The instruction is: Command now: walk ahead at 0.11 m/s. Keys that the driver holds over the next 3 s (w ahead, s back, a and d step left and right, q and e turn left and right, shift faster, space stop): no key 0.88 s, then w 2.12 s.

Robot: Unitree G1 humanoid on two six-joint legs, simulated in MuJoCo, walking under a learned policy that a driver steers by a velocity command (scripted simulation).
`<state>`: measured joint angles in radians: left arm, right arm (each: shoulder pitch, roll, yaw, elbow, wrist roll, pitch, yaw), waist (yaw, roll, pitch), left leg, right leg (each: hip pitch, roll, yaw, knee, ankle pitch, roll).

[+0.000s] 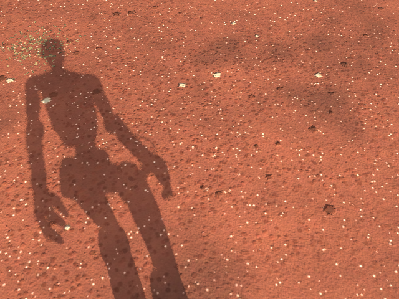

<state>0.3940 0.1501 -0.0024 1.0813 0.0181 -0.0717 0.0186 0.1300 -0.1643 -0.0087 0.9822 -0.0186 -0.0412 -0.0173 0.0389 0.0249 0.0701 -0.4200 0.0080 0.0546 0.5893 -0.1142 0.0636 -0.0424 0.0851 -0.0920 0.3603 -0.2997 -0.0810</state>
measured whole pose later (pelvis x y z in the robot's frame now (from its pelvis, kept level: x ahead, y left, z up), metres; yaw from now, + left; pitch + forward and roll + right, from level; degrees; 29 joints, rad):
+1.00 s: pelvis +0.06 -0.02 +0.00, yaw +0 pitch -1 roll +0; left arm 0.40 0.12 0.00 1.13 0.01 -0.01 0.04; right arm 0.34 -0.12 0.00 1.15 -0.02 0.00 -0.02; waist 0.00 -0.01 -0.01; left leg -0.28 -0.02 0.03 0.51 -0.31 0.05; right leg -0.11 0.04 -0.02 0.43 -0.33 -0.05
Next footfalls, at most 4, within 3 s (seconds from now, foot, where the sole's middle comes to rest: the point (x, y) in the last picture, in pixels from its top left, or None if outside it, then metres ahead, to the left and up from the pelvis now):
0.02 left None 0.14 0.09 -0.77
0.28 right None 0.05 -0.11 -0.77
1.66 right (230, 286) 0.52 -0.05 -0.77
2.22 left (187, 202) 0.84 0.11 -0.77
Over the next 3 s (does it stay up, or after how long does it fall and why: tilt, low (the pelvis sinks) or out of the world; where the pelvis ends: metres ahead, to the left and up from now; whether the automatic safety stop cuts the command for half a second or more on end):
stays up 1.09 -0.01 0.01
